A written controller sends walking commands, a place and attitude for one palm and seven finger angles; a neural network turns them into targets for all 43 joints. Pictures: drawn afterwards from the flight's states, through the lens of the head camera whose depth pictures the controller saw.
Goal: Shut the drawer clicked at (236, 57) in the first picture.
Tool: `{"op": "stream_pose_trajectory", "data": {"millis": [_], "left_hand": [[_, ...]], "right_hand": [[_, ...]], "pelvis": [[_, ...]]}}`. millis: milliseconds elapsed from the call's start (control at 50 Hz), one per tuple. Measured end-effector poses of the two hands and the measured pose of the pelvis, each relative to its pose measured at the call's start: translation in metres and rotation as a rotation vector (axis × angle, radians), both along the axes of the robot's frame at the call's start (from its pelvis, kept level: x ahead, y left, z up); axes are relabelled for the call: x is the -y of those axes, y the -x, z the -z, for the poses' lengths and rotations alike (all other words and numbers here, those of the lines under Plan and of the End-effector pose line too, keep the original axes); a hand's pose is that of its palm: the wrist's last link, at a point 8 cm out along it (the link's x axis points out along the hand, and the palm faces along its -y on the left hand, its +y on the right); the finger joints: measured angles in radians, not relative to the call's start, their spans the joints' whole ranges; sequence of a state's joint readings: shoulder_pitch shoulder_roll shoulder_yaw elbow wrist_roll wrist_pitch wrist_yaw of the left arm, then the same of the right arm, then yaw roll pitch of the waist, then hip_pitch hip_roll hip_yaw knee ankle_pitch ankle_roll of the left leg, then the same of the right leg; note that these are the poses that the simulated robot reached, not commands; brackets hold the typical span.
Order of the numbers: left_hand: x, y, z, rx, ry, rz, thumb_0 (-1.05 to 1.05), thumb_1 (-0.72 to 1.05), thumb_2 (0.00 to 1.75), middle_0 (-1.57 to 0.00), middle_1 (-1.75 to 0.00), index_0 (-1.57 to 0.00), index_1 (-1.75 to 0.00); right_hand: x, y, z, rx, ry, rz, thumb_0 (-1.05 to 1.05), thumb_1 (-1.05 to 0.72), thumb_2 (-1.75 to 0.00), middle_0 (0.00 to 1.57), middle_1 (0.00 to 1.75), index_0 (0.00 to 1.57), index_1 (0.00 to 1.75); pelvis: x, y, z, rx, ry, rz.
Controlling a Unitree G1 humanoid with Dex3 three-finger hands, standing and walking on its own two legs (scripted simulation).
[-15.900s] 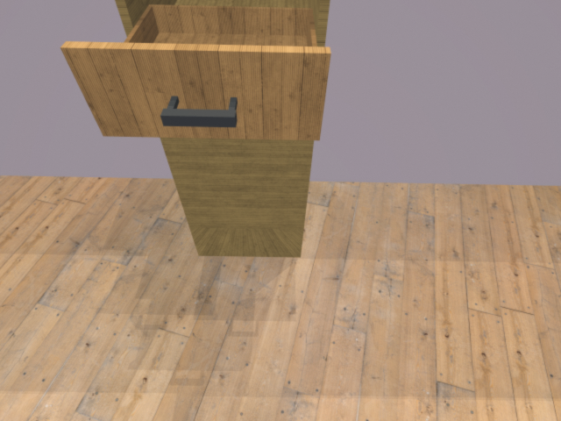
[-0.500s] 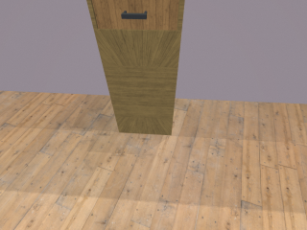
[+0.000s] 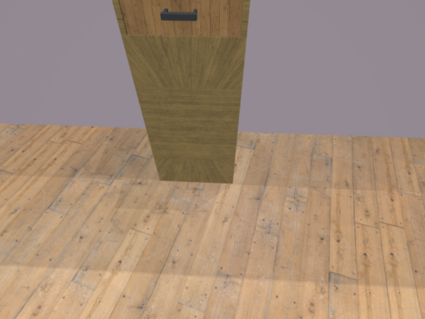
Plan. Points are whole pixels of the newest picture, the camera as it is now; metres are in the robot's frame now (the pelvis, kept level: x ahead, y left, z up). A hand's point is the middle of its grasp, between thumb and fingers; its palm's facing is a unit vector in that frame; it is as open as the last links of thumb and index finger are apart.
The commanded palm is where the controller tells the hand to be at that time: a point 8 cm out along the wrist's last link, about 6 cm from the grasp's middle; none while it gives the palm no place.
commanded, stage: look to check the result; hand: left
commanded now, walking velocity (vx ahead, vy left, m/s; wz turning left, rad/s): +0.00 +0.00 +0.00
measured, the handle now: (179, 13) +0.93 +0.15 +0.17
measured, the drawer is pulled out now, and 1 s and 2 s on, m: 0.00 0.00 0.00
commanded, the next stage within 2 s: stand and wait in 0.42 s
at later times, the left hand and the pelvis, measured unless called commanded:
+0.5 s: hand out of the picture +0.03 +0.17 -0.17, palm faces +0.03 -0.98 -0.22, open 7.4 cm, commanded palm none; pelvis +0.01 -0.01 +0.00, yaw +0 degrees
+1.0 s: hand out of the picture +0.07 +0.19 -0.16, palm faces +0.01 -0.96 -0.27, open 7.4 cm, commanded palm none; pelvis +0.02 -0.01 +0.00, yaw +0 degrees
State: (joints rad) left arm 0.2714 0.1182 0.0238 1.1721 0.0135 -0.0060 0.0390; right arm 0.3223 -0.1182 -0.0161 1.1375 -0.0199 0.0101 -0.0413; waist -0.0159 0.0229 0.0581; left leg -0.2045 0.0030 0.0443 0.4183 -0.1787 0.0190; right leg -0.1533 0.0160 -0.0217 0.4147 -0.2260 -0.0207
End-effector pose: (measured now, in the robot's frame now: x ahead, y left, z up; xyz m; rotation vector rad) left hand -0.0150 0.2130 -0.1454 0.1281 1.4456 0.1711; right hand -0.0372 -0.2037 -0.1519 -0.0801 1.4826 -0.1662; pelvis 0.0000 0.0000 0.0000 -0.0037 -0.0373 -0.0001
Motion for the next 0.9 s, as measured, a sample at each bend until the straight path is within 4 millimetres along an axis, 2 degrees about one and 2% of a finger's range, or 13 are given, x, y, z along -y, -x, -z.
{"op": "stream_pose_trajectory", "data": {"millis": [160, 360, 900], "left_hand": [[-0.002, -0.006, -0.001, 0.008, -0.008, 0.0, 0.0, 0.91, 0.9, -0.2, -0.3, -0.2, -0.29], [-0.004, -0.024, -0.003, 0.037, -0.021, 0.015, 0.0, 0.91, 0.9, -0.2, -0.3, -0.2, -0.29], [-0.023, -0.071, -0.014, 0.112, -0.077, 0.057, 0.0, 0.9, 0.9, -0.2, -0.3, -0.2, -0.29]], "right_hand": [[0.007, -0.019, 0.0, 0.036, 0.01, -0.013, 0.01, -0.9, -0.9, 0.2, 0.3, 0.2, 0.3], [0.02, -0.043, -0.002, 0.078, 0.029, -0.027, 0.0, -0.9, -0.9, 0.2, 0.3, 0.2, 0.3], [0.058, -0.077, -0.01, 0.116, 0.09, -0.062, 0.01, -0.9, -0.9, 0.2, 0.3, 0.2, 0.3]], "pelvis": [[0.002, -0.004, 0.0, -0.001, -0.001, 0.0], [0.005, -0.01, -0.001, -0.001, -0.002, 0.003], [0.014, -0.02, -0.004, -0.005, -0.003, 0.003]]}}
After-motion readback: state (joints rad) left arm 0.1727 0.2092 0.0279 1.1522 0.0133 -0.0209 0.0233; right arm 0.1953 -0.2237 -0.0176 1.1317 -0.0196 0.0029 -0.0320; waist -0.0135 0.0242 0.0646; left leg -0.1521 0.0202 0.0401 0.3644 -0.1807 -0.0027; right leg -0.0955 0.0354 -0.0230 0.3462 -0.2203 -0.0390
